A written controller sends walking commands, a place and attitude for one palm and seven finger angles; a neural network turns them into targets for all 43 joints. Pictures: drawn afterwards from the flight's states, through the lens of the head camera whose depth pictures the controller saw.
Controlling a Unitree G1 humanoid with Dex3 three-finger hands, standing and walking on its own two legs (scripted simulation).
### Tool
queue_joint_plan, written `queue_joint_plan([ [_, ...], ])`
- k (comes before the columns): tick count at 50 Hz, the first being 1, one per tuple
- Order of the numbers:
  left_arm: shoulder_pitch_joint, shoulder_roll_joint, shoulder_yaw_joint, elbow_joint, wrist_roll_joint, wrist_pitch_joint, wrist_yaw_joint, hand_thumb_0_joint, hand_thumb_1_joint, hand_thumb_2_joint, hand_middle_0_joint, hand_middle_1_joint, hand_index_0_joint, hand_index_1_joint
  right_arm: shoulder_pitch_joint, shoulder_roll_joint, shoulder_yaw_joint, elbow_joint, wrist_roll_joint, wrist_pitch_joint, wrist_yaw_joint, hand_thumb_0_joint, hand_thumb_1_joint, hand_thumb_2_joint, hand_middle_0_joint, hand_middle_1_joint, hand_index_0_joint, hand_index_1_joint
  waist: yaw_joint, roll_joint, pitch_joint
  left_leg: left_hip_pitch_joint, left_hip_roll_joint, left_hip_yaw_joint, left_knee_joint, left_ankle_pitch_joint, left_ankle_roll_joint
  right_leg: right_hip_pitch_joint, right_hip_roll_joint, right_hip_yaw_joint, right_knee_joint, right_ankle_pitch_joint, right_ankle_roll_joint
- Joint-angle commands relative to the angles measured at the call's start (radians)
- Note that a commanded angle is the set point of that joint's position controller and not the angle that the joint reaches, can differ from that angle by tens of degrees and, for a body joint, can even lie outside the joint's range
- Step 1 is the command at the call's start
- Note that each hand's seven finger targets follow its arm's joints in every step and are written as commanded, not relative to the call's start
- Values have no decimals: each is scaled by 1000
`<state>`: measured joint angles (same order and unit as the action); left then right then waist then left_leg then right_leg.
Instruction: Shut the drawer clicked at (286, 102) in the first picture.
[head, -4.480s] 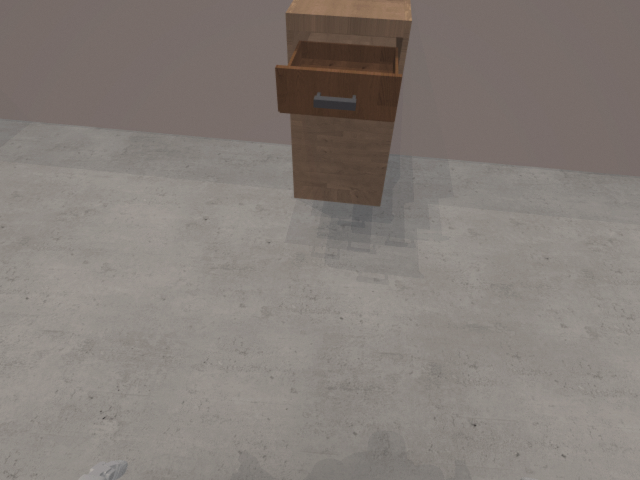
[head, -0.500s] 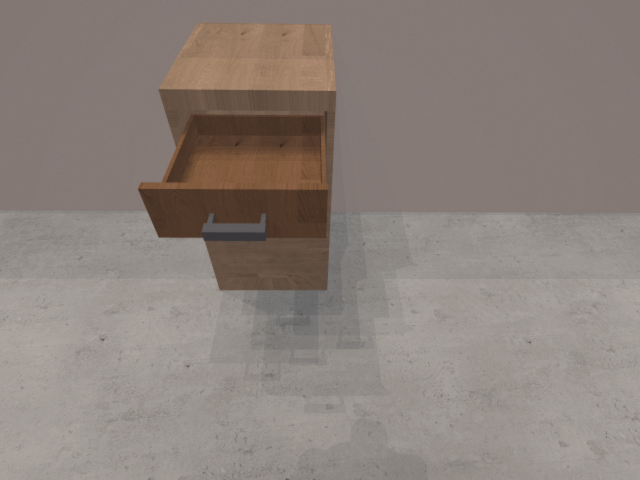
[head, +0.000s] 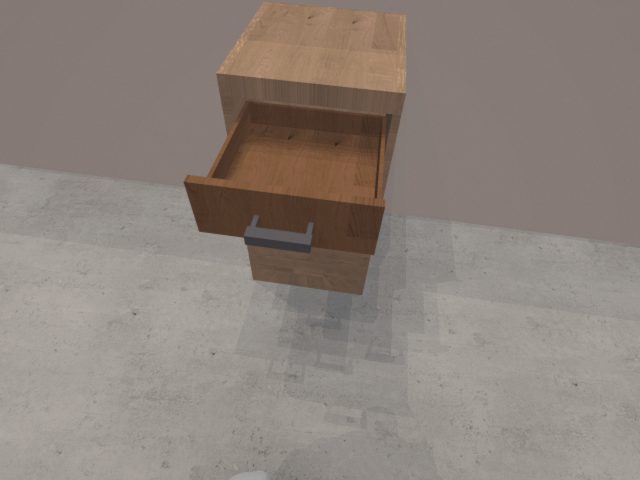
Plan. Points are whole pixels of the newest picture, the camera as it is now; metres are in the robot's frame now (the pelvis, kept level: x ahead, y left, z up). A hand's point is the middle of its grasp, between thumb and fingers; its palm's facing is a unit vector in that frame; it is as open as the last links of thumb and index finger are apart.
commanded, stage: take the last steps up to it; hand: left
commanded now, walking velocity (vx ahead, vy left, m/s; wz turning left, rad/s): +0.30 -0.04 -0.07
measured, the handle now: (280, 231) +0.54 +0.14 -0.08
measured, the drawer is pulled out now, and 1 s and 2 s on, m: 0.30 0.30 0.30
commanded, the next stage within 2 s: come to a stop and stand still in 0.56 s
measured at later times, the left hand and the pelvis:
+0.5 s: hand (248, 382) +0.28 +0.15 -0.16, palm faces -0.08 -0.96 -0.25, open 7.4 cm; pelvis +0.14 -0.03 -0.01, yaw -4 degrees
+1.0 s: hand (256, 431) +0.21 +0.13 -0.19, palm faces +0.03 -0.99 -0.15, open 7.3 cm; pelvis +0.22 -0.03 +0.00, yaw -4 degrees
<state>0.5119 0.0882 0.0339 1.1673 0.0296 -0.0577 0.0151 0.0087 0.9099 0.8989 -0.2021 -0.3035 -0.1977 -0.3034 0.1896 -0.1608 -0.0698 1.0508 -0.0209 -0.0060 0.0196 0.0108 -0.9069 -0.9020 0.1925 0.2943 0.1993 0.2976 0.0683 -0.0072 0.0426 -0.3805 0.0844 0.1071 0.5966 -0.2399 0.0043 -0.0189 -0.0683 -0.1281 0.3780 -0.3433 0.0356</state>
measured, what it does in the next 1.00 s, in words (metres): walks ahead: left foot, then right foot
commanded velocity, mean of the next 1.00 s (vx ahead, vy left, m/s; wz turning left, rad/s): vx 0.08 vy -0.01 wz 0.00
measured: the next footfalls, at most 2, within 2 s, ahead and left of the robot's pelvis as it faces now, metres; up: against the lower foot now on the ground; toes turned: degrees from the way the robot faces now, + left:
left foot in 0.02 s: +0.11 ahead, +0.13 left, +0.00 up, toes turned +7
right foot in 0.48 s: +0.26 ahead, -0.14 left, +0.00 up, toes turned -12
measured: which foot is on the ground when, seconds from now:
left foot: up 0.00-0.00, down 0.02-0.48, up 0.50-0.92, down 0.94-1.00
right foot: down 0.00-0.02, up 0.04-0.46, down 0.48-1.00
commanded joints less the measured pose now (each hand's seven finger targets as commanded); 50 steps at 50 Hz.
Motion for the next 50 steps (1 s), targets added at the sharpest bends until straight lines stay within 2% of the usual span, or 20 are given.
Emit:
queue_joint_plan([
  [1, 39, 68, 18, -60, -15, -3, -2, 0, 900, 900, -200, -300, -200, -300, 340, -242, -45, 22, -11, -63, -30, 0, -900, -900, 200, 300, 200, 300, -168, 308, -161, 598, 318, -434, -265, -26, 117, -506, 21, -21, 549, -154, -52],
  [2, -35, 101, 23, -96, -8, 0, 1, 0, 900, 900, -200, -300, -200, -300, 394, -257, -43, 29, -3, -50, -38, 0, -900, -900, 200, 300, 200, 300, -188, 239, -153, 584, 389, -552, -356, -25, 166, -599, 34, 74, 718, -230, -65],
  [3, -87, 106, 29, -109, -4, 1, 0, 0, 900, 900, -200, -300, -200, -300, 322, -233, -37, 18, -3, -44, -40, 0, -900, -900, 200, 300, 200, 300, -168, 139, -70, 465, 381, -485, -377, -102, 188, -618, -18, 105, 786, -187, -77],
  [5, -125, 94, 35, -92, -2, 7, -14, 0, 900, 900, -200, -300, -200, -300, 193, -114, -6, -6, -2, -60, -44, 0, -900, -900, 200, 300, 200, 300, -118, 139, 27, 299, 288, -306, -399, 10, 148, -602, -66, 125, 817, -21, -66],
  [9, -99, 72, 34, -87, 0, 36, -22, 0, 900, 900, -200, -300, -200, -300, 162, -64, 10, -17, 1, -81, -48, 0, -900, -900, 200, 300, 200, 300, -58, 122, 43, 207, 227, -119, -417, 239, 141, -539, -71, 108, 740, 82, -33],
  [13, -191, 92, 32, -135, -1, 50, -31, 0, 900, 900, -200, -300, -200, -300, 156, -96, 5, -20, -1, -78, -44, 0, -900, -900, 200, 300, 200, 300, -52, 116, 75, 204, 218, -86, -443, 200, 164, -543, -79, 89, 562, 125, -19],
  [19, -348, 124, 34, -202, -4, 40, -36, 0, 900, 900, -200, -300, -200, -300, 186, -138, -11, -2, -13, -57, -36, 0, -900, -900, 200, 300, 200, 300, -88, 133, 90, 229, 217, -88, -389, 137, 156, -448, -37, 34, 302, 110, -28],
  [22, -244, 151, 44, -170, -2, 25, -32, 0, 900, 900, -200, -300, -200, -300, 174, -140, -10, 6, -12, -46, -34, 0, -900, -900, 200, 300, 200, 300, -33, 65, 19, 169, 171, -46, -218, 101, 103, -194, 16, -4, 151, 168, -39],
  [23, -140, 197, 55, -137, 2, 12, -27, 0, 900, 900, -200, -300, -200, -300, 179, -118, -4, 9, -4, -47, -30, 0, -900, -900, 200, 300, 200, 300, 13, -29, -37, 96, 104, 9, -40, 65, 65, -26, -12, 51, 95, 168, -54],
  [24, -42, 300, 78, -109, 7, 0, -17, 0, 900, 900, -200, -300, -200, -300, 213, -53, 10, -4, 4, -49, -22, 0, -900, -900, 200, 300, 200, 300, 41, -296, -122, -108, -10, 94, 246, -197, 17, 158, -247, 351, -5, 156, -129],
  [25, 12, 355, 79, -108, -13, 3, -10, 0, 900, 900, -200, -300, -200, -300, 187, -71, 15, -34, 8, -39, -24, 0, -900, -900, 200, 300, 200, 300, 45, -343, -154, -182, -50, 6, 463, -398, 10, 149, -365, 545, -124, 199, -203],
  [26, -42, 329, 74, -119, -16, 8, -2, 0, 900, 900, -200, -300, -200, -300, 180, -84, 6, -35, 7, -32, -28, 0, -900, -900, 200, 300, 200, 300, 24, -232, -114, -186, -17, -61, 561, -347, 16, 79, -367, 510, -147, 166, -234],
  [27, -123, 285, 70, -135, -15, 3, -1, 0, 900, 900, -200, -300, -200, -300, 151, -68, 3, -20, 6, -32, -26, 0, -900, -900, 200, 300, 200, 300, 7, -223, -72, -197, 10, -84, 604, -263, 17, -14, -328, 461, -159, 161, -219],
  [29, -217, 210, 45, -160, -20, -2, 3, 0, 900, 900, -200, -300, -200, -300, 154, -58, 5, 1, -1, -23, -24, 0, -900, -900, 200, 300, 200, 300, -48, -86, -33, -145, 41, -91, 594, -127, -1, -123, -259, 293, -157, 251, -193],
  [32, -228, 161, 27, -149, -16, -14, 6, 0, 900, 900, -200, -300, -200, -300, 207, -22, 12, 29, -5, -6, -24, 0, -900, -900, 200, 300, 200, 300, -95, -75, -23, -94, 36, -70, 511, -48, -23, -199, -200, 152, -171, 392, -183],
  [36, -221, 143, 10, -137, -11, -10, 12, 0, 900, 900, -200, -300, -200, -300, 181, 0, 30, 38, 7, 10, -35, 0, -900, -900, 200, 300, 200, 300, -92, -65, -29, -18, 17, -71, 271, -51, -51, -198, -193, 126, -140, 619, -192],
  [41, -189, 208, 25, -114, -8, 21, 24, 0, 900, 900, -200, -300, -200, -300, 80, -38, 29, 0, 20, 27, -42, 0, -900, -900, 200, 300, 200, 300, -53, -94, -52, 42, -21, -72, 87, -106, -54, -140, -231, 187, -53, 724, -220],
  [45, -200, 198, 31, -99, -14, 40, 30, 0, 900, 900, -200, -300, -200, -300, 97, -56, 23, 3, 16, 25, -48, 0, -900, -900, 200, 300, 200, 300, -75, -110, -47, 200, -17, -82, -143, 109, -37, -197, -185, 176, 26, 589, -160],
  [47, -172, 147, 21, -110, -18, 52, 32, 0, 900, 900, -200, -300, -200, -300, 103, -110, 21, -8, 9, 7, -54, 0, -900, -900, 200, 300, 200, 300, -58, 59, -61, 268, 126, -194, -185, 530, 35, -252, -55, 99, 106, 318, -75],
  [50, -156, 119, 9, -90, -16, 67, 32, 0, 900, 900, -200, -300, -200, -300, 22, -124, 25, -23, 10, 8, -66, 0, -900, -900, 200, 300, 200, 300, -34, 195, -40, 173, 165, -232, -272, 477, 102, -190, 0, 67, 148, 70, -37],
])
